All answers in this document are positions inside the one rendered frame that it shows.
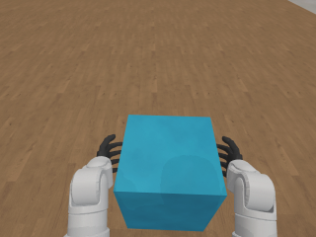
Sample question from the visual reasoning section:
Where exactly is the right robot hand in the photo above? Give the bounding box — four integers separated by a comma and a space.
216, 136, 243, 178

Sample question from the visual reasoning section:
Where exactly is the left robot forearm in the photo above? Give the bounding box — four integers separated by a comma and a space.
63, 156, 114, 237

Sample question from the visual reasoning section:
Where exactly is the carton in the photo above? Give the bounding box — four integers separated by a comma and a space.
113, 115, 227, 232

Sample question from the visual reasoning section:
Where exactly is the left robot hand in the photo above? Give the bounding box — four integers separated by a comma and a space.
96, 134, 123, 173

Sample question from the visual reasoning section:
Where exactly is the right robot forearm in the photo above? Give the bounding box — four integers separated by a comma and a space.
226, 159, 277, 237

